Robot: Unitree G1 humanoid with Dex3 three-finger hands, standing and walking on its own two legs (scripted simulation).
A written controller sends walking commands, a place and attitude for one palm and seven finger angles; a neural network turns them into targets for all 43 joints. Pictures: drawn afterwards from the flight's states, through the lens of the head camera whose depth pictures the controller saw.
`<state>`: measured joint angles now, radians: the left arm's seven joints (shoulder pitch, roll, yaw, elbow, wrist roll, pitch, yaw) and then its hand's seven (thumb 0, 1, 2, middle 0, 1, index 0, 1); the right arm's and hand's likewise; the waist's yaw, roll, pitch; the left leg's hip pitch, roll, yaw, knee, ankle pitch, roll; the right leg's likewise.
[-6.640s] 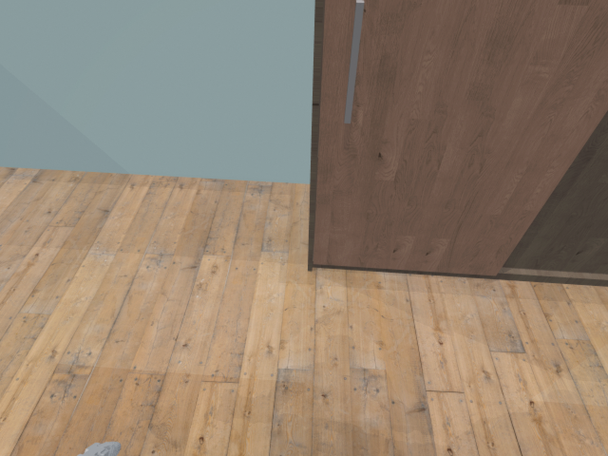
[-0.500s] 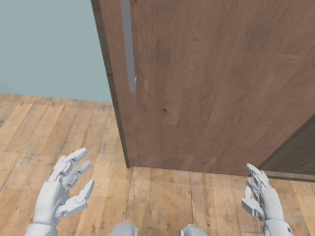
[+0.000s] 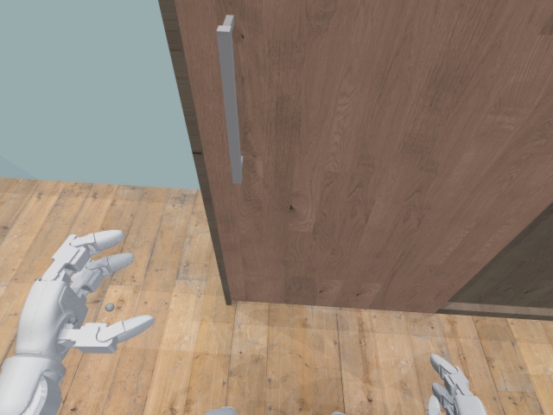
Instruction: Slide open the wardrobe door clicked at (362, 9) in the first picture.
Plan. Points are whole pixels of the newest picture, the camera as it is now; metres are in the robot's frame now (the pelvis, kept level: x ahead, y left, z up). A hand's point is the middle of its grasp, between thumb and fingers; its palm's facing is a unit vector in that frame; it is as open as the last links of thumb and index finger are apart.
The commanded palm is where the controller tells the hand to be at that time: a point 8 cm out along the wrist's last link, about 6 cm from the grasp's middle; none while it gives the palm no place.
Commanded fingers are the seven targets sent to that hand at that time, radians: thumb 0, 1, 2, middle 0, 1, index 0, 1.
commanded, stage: raise the hand with hooked fingers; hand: left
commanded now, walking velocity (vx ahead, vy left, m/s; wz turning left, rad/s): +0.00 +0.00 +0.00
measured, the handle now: (233, 112) +0.53 +0.11 +0.15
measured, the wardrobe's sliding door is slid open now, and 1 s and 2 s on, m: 0.00 0.00 0.00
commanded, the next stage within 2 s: move the hooked fingers beside the handle in 1.16 s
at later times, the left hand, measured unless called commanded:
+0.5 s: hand (64, 242) +0.27 +0.26 +0.15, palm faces +0.09 -0.99 -0.08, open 13.8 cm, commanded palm +0.24 +0.31 +0.16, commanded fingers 0.00 -0.50 0.30 -0.30 -1.20 -0.30 -1.20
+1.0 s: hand (66, 221) +0.28 +0.25 +0.17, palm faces +0.10 -0.99 -0.06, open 13.9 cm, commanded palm +0.25 +0.30 +0.18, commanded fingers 0.00 -0.50 0.30 -0.30 -1.20 -0.30 -1.20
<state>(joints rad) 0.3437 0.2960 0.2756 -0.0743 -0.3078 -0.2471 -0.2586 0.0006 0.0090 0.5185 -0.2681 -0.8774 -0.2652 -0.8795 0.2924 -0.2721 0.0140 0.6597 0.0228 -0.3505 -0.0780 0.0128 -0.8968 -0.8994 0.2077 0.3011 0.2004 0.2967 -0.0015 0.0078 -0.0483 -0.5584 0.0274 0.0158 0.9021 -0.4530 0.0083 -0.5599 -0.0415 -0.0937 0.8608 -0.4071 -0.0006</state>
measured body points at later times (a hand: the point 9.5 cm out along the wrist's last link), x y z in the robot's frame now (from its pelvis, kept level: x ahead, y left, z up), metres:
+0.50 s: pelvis +0.02 +0.00 +0.03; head +0.02 -0.01 +0.48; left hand +0.26 +0.31 +0.16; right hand +0.21 -0.22 -0.04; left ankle +0.00 +0.11 -0.70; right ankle +0.02 -0.12 -0.70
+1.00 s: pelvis +0.01 -0.01 +0.04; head +0.00 -0.02 +0.49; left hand +0.27 +0.31 +0.18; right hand +0.18 -0.26 -0.04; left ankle +0.00 +0.11 -0.70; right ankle +0.02 -0.12 -0.70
